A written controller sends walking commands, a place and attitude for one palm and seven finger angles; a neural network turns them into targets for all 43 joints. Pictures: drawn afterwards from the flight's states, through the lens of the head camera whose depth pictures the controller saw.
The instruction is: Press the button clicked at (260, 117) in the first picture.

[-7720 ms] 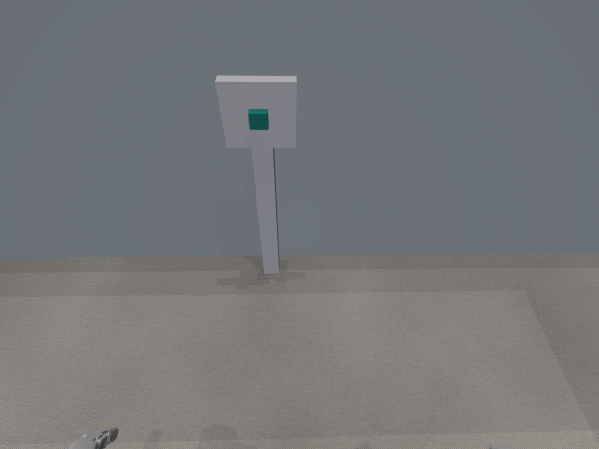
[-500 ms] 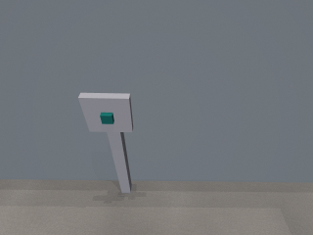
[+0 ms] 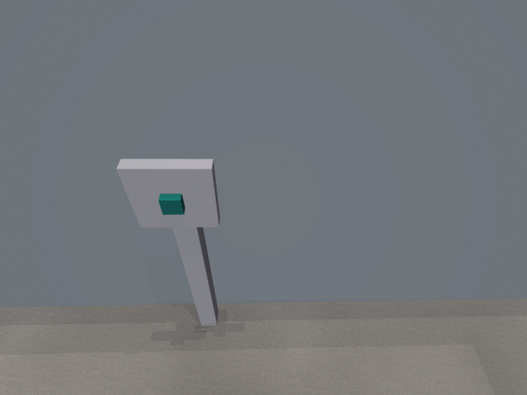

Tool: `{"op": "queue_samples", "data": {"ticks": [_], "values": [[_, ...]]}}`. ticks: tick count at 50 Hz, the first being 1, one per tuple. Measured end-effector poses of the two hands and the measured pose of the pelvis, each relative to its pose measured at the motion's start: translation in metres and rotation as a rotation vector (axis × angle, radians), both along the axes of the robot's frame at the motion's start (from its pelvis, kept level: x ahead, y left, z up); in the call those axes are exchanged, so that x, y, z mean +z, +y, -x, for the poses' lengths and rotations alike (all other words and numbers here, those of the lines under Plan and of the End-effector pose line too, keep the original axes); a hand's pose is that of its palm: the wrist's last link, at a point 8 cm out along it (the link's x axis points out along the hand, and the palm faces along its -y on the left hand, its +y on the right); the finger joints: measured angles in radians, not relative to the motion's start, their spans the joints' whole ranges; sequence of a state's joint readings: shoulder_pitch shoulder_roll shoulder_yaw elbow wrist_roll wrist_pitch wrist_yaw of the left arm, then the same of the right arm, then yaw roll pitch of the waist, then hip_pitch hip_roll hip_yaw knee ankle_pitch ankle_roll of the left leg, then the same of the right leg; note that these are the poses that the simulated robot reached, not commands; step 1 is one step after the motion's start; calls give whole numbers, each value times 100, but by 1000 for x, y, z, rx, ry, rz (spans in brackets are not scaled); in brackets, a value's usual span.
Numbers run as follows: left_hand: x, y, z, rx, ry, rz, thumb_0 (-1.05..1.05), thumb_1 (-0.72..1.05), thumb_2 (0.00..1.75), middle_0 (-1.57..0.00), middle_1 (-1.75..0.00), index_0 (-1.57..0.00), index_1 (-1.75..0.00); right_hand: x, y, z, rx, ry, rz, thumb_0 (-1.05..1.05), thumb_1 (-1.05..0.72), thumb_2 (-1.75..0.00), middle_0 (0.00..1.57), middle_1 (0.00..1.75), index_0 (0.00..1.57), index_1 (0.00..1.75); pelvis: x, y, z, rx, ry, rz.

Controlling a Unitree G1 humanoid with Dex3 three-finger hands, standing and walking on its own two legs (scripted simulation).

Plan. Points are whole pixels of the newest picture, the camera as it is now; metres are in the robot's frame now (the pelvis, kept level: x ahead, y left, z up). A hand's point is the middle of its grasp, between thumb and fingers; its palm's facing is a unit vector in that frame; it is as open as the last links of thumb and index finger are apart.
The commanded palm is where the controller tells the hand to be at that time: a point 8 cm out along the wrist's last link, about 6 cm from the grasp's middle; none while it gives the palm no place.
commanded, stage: come to a stop and stand still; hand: left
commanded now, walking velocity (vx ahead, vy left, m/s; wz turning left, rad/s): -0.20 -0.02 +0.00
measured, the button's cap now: (172, 203) +0.48 +0.21 -0.02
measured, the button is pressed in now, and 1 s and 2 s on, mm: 0 0 0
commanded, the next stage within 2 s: look again from close up in 0.94 s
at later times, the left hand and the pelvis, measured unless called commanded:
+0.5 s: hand out of the picture +0.00 +0.18 -0.17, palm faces +0.02 -0.98 -0.22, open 7.3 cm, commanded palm none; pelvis -0.02 +0.01 +0.00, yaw +0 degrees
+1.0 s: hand out of the picture -0.08 +0.19 -0.16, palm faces +0.04 -0.98 -0.21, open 7.4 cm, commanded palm none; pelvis -0.05 +0.02 +0.01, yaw +2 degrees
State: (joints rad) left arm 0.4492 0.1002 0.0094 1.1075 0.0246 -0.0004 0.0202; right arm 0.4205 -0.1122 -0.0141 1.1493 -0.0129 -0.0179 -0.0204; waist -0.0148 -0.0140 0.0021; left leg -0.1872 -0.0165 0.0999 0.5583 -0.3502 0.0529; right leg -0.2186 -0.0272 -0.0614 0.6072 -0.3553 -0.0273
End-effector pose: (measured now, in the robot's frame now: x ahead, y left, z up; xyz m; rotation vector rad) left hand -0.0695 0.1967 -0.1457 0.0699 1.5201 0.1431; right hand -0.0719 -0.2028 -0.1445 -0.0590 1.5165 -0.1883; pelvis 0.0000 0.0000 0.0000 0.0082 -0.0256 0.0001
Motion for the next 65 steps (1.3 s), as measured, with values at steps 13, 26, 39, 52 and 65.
{"op": "queue_samples", "data": {"ticks": [13,26,39,52,65], "values": [[2,-4,-63,12,-90,-42,3,93,90,-20,-30,-21,-30,5,-15,-81,51,-75,49,3,-94,-90,21,30,20,30,5,-8,-19,23,10,19],[3,40,-67,-67,-211,-92,1,91,90,-20,-30,-20,-30,16,-27,-107,96,-300,96,1,-92,-90,20,30,20,30,1,8,22,1,-12,28],[19,63,-38,-68,-229,-114,0,91,90,-19,-30,-20,-30,10,-3,-59,146,-262,39,1,-93,-90,21,30,20,30,6,24,51,21,-13,13],[14,36,18,-23,-42,-65,1,91,90,-19,-30,-20,-30,6,-5,-19,126,-99,15,1,-91,-90,20,30,20,30,9,15,45,27,9,3],[8,4,-24,-31,-77,-21,1,90,90,-20,-30,-20,-30,6,-7,-45,112,-101,3,1,-92,-90,20,30,20,30,10,0,21,22,14,0]]}}
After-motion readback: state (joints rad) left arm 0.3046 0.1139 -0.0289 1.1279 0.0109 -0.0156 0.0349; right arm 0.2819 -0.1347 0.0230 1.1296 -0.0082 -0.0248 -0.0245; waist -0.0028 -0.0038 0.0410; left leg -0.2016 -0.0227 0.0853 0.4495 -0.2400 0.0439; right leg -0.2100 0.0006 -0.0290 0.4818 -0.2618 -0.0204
